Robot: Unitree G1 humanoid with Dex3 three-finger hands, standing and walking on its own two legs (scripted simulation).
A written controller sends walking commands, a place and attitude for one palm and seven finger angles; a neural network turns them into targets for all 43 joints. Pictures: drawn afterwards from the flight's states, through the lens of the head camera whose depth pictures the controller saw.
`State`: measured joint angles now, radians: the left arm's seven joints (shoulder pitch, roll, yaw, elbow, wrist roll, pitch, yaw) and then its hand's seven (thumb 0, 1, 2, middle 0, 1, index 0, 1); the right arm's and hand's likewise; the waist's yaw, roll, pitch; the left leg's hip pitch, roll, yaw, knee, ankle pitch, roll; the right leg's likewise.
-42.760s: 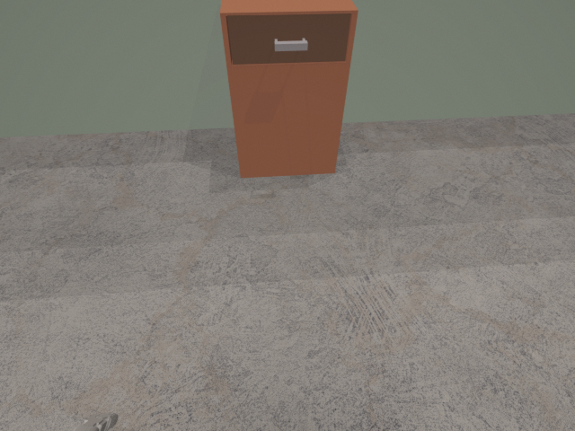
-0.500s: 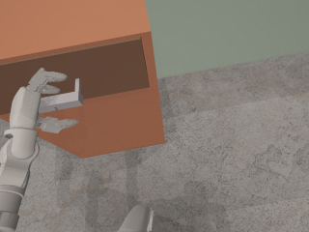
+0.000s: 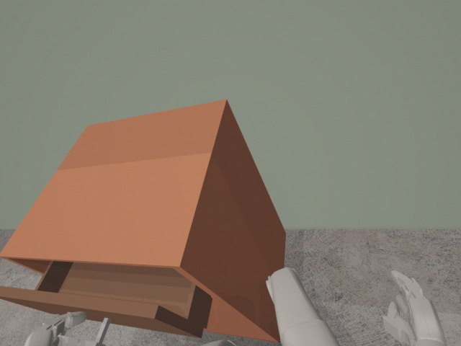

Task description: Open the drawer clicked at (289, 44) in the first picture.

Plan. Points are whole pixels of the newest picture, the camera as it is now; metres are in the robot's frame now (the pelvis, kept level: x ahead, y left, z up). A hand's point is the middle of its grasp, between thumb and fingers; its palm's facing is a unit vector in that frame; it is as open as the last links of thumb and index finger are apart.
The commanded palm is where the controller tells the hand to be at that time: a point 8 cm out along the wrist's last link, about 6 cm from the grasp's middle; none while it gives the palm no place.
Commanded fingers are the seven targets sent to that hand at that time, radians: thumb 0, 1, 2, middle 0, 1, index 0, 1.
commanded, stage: relax the arm and regain balance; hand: left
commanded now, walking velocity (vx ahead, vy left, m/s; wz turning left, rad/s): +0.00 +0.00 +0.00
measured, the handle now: (81, 333) +0.17 +0.37 -0.06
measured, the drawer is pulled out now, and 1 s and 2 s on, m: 0.08 0.08 0.08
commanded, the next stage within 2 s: none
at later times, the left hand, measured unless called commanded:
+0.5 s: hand out of the picture -0.01 -0.04 -0.15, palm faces +0.06 -0.89 -0.45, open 16.2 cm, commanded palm none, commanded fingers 0.00 -0.50 0.30 -0.15 -0.30 -0.15 -0.30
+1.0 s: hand out of the picture -0.31 -0.32 -0.12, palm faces -0.27 -0.93 -0.24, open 16.2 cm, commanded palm none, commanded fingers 0.00 -0.50 0.30 -0.15 -0.30 -0.15 -0.30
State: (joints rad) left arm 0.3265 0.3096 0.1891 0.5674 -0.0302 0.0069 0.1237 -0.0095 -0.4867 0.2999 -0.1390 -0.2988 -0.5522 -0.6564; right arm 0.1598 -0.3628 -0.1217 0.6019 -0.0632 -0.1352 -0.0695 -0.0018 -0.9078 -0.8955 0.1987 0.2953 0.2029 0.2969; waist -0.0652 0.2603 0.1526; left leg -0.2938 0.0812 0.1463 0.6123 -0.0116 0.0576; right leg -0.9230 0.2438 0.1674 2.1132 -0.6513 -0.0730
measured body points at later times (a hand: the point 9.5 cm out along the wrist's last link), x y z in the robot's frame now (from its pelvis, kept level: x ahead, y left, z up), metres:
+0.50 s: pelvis -0.14 -0.28 -0.05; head -0.12 -0.35 +0.39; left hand -0.02 +0.00 -0.12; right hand -0.23 -0.53 -0.23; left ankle -0.18 -0.06 -0.68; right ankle +0.07 -0.36 -0.73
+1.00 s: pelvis -0.47 -0.42 +0.01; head -0.49 -0.48 +0.45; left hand -0.29 -0.27 -0.10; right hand -0.57 -0.62 -0.18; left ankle -0.44 -0.28 -0.64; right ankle -0.34 -0.51 -0.72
